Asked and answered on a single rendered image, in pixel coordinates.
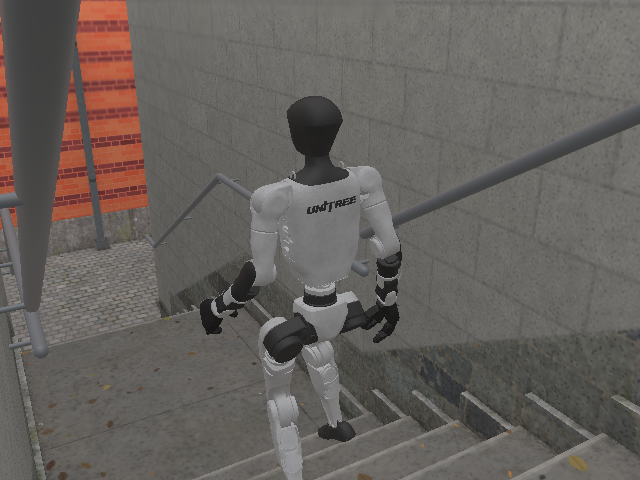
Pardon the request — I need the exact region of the right robot thigh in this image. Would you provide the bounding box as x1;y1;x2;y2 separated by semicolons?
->
302;291;367;369

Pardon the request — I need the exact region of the robot right hand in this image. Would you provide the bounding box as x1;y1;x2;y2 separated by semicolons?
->
361;299;400;343

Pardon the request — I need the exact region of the robot right forearm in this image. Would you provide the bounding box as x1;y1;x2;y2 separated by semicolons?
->
375;234;402;306

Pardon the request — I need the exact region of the robot left hand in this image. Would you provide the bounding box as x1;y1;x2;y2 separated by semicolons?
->
200;299;238;335

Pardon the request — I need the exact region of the robot torso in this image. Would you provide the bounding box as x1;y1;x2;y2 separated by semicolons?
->
278;161;361;345

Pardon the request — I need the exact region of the left robot upper arm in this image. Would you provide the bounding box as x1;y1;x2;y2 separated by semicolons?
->
246;181;290;287

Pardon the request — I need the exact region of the right robot upper arm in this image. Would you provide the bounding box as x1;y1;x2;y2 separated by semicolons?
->
346;166;400;259

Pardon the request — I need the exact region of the robot left forearm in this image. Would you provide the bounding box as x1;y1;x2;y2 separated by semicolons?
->
211;261;260;318

